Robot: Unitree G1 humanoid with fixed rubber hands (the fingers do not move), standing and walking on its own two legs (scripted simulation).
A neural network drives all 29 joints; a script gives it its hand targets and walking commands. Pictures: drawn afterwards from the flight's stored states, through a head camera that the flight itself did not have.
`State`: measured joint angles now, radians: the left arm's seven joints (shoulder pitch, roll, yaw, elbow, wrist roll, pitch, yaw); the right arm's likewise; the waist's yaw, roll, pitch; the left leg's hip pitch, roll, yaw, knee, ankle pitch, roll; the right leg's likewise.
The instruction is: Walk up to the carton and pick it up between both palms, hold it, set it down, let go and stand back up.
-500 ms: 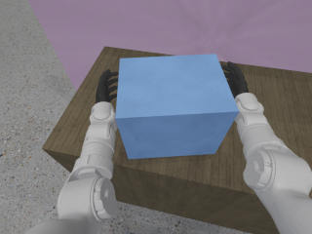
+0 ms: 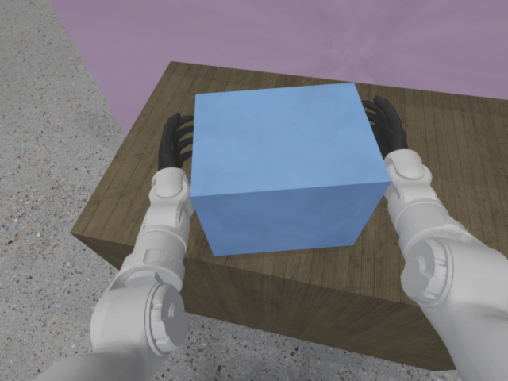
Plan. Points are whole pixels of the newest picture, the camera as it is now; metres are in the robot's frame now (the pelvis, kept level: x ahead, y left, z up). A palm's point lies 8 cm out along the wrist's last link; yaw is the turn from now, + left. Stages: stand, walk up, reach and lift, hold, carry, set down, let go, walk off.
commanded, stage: set down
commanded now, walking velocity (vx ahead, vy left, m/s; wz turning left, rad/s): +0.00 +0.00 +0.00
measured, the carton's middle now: (279, 174) +0.44 +0.02 +0.03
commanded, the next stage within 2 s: none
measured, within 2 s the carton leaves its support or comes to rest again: rests again in 1.26 s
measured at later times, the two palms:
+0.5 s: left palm (173, 165) +0.42 +0.19 +0.07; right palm (391, 147) +0.47 -0.16 +0.08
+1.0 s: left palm (173, 166) +0.42 +0.19 +0.07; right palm (391, 149) +0.47 -0.16 +0.08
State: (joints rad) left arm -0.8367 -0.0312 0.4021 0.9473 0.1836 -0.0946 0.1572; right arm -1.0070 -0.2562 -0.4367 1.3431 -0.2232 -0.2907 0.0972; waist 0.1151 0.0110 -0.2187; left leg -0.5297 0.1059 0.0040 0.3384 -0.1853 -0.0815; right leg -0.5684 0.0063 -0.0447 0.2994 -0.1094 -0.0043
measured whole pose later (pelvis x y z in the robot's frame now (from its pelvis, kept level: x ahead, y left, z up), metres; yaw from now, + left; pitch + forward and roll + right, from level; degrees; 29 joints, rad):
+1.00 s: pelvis +0.00 +0.00 +0.00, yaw +0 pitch +20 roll -1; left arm -0.82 -0.08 0.48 0.88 0.28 -0.09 0.13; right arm -0.95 -0.21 -0.56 1.22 -0.32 -0.27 0.14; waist 0.11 -0.01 -0.17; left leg -0.47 0.10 0.02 0.31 -0.18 -0.08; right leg -0.53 0.00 -0.04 0.31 -0.12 0.00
